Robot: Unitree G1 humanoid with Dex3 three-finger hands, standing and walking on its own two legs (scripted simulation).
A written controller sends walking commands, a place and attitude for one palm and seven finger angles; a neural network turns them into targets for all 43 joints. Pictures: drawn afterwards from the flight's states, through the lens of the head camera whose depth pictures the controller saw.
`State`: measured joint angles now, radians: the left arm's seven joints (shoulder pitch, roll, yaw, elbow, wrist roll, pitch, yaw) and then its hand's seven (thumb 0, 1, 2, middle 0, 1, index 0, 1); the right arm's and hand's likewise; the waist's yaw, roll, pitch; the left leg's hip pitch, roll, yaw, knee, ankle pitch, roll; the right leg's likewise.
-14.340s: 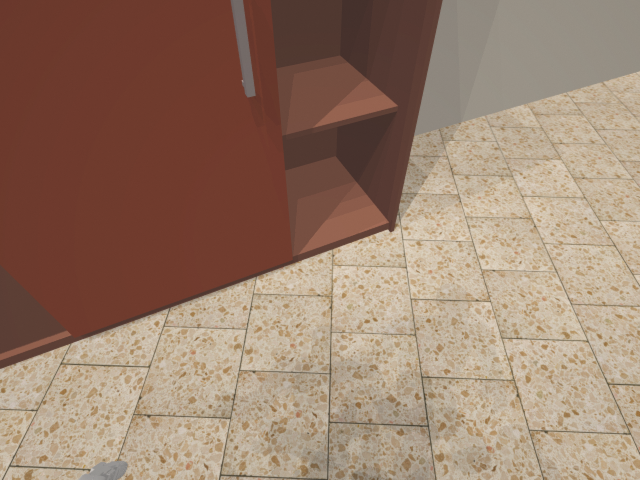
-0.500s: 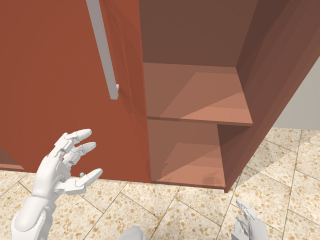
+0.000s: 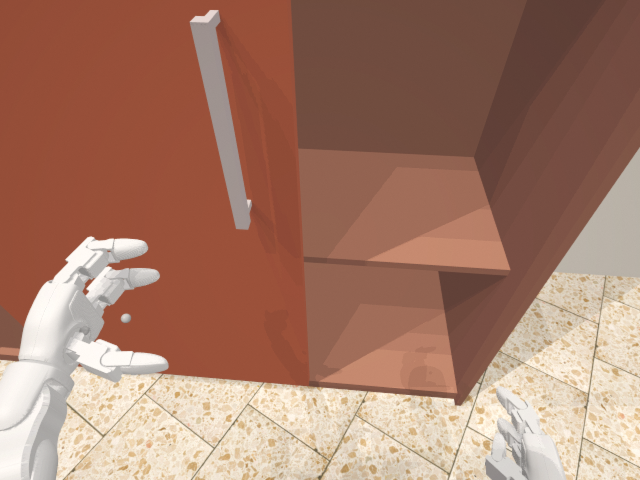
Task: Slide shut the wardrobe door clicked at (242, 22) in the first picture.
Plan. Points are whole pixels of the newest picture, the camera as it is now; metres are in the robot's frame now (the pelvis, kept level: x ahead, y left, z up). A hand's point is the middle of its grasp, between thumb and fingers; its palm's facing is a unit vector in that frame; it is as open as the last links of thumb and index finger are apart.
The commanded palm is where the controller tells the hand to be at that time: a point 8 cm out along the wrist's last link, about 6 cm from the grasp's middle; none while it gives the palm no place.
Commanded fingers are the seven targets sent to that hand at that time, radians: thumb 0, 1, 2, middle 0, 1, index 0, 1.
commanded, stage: raise the hand with hooked fingers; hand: left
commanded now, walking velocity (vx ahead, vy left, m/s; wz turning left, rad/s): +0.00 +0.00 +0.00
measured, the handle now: (230, 136) +0.51 +0.17 +0.19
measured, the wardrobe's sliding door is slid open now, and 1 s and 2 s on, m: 0.45 0.45 0.45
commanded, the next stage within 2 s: move the hooked fingers beside the handle in 0.92 s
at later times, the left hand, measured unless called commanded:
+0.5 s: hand (71, 250) +0.28 +0.27 +0.20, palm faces +0.06 -0.99 -0.12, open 14.0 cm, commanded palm +0.24 +0.31 +0.19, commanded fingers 0.00 -0.50 0.30 -0.30 -1.20 -0.30 -1.20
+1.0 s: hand (100, 249) +0.29 +0.25 +0.19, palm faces +0.04 -0.99 -0.11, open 14.0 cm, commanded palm +0.25 +0.30 +0.19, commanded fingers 0.00 -0.50 0.30 -0.30 -1.20 -0.30 -1.20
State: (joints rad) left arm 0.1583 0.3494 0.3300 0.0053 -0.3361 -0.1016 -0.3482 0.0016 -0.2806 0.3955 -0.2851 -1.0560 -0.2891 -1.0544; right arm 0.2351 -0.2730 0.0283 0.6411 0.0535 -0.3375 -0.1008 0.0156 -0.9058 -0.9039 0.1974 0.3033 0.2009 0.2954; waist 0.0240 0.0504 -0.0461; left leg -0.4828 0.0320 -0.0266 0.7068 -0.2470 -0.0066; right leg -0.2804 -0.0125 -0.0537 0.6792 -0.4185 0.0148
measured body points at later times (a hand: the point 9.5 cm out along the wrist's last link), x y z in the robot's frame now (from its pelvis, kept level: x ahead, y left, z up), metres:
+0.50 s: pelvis +0.00 -0.01 +0.01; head -0.01 -0.03 +0.46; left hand +0.27 +0.33 +0.21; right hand +0.18 -0.24 -0.06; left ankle +0.07 +0.12 -0.72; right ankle -0.04 -0.13 -0.72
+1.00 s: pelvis +0.02 -0.02 +0.01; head +0.00 -0.05 +0.46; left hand +0.28 +0.31 +0.20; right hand +0.20 -0.26 -0.06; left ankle +0.07 +0.12 -0.72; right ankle -0.04 -0.13 -0.72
